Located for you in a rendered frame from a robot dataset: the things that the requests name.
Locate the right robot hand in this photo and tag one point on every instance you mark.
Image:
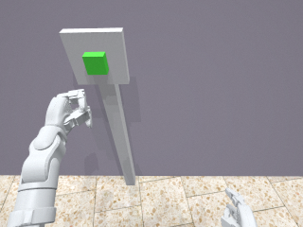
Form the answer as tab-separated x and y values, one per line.
243	216

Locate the button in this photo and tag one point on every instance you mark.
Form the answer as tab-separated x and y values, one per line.
95	63

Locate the left robot hand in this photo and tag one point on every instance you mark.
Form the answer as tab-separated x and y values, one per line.
60	114

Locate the left robot forearm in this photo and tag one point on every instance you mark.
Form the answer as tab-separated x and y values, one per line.
35	201

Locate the panel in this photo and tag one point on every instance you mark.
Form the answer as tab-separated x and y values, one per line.
76	42

